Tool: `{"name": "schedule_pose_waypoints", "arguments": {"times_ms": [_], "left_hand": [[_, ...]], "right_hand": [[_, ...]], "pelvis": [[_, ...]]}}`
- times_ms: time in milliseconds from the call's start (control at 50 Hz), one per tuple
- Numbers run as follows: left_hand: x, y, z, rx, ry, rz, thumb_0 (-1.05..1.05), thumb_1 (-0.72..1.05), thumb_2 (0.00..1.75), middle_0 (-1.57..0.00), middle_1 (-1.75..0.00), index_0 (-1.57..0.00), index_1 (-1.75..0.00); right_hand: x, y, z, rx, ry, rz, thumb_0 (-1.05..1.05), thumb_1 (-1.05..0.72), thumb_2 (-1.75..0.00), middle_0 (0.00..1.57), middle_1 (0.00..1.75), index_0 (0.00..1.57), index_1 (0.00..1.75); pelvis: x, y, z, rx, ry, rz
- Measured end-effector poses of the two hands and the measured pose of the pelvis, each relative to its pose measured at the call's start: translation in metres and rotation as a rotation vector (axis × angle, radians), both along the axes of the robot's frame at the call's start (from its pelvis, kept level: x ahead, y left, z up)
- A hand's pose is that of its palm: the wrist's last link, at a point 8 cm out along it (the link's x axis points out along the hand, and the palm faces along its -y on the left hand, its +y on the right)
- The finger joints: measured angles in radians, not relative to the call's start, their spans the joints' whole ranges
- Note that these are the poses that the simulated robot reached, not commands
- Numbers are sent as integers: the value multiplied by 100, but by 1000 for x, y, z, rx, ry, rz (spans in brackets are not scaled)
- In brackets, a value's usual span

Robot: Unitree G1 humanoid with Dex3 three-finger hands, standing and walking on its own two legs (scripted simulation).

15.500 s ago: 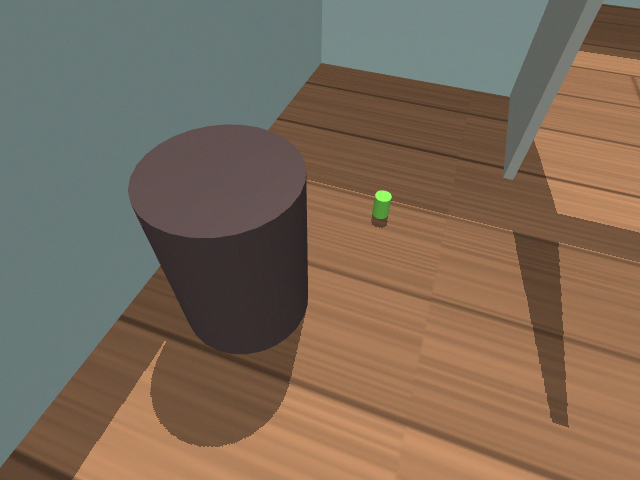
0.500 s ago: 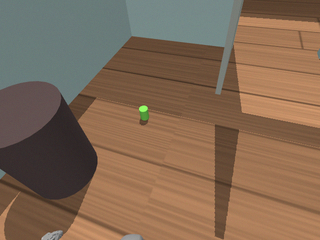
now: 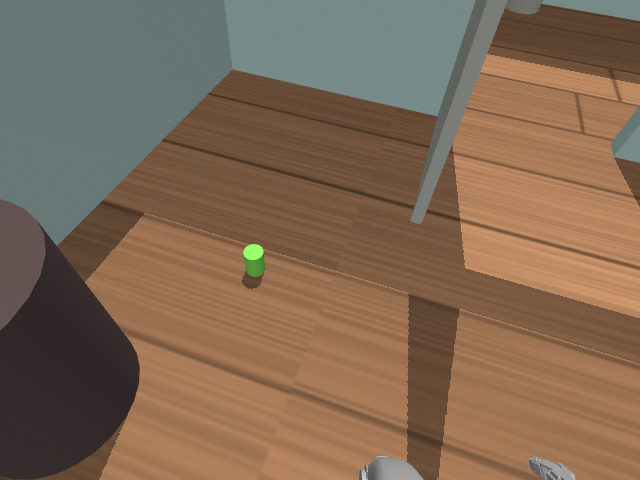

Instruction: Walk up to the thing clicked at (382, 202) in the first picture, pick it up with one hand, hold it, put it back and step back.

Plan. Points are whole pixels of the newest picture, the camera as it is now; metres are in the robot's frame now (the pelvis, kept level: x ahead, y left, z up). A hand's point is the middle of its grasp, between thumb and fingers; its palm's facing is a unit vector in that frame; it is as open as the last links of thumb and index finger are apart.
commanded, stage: walk up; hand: left
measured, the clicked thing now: (254, 260) +0.91 +0.24 -0.71
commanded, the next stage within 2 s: none
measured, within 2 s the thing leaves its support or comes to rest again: neither
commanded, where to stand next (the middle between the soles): +0.51 -0.01 m, yaw +1 degrees
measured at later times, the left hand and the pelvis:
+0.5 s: hand (164, 410) +0.22 +0.23 -0.11, palm faces +0.02 -0.91 -0.41, open 7.4 cm; pelvis +0.20 -0.06 +0.01, yaw +2 degrees
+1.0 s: hand (195, 290) +0.43 +0.24 -0.14, palm faces -0.04 -0.90 -0.43, open 7.4 cm; pelvis +0.37 -0.05 -0.01, yaw +1 degrees
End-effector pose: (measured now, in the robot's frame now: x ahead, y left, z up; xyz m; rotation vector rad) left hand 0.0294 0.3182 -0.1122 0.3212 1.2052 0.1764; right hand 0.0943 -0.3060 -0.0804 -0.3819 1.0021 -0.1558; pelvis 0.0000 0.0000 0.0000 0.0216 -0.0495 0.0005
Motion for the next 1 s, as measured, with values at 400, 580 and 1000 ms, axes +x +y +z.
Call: {"name": "schedule_pose_waypoints", "arguments": {"times_ms": [400,580,1000], "left_hand": [[166,-54,45,101,-95,17,0,90,90,-20,-30,-20,-30],[195,-40,21,62,-3,70,0,90,90,-20,-30,-20,-30],[390,-38,15,97,-72,-30,0,90,90,-20,-30,-20,-30]], "right_hand": [[137,-66,-34,66,142,-10,1,-90,-90,20,30,20,30],[237,-48,-20,33,125,50,1,-90,-90,20,30,20,30],[342,-58,-32,30,97,-26,1,-90,-90,20,30,20,30]], "pelvis": [[163,-57,6,-6,5,19],[234,-46,1,-35,11,36],[374,-48,-12,1,-6,20]]}}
